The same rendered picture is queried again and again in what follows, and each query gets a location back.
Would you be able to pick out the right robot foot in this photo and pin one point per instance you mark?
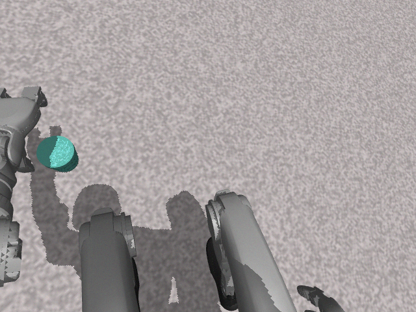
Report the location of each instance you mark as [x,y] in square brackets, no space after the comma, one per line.
[228,302]

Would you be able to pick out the left robot hand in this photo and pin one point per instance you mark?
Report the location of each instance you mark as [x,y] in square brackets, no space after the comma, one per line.
[22,114]

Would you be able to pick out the cup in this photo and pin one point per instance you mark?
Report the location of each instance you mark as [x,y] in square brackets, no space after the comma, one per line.
[58,153]

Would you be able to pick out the left robot arm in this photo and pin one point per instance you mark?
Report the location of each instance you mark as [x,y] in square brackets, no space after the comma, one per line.
[12,144]

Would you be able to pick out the right robot hand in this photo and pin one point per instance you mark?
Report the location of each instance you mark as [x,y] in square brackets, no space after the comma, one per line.
[318,299]

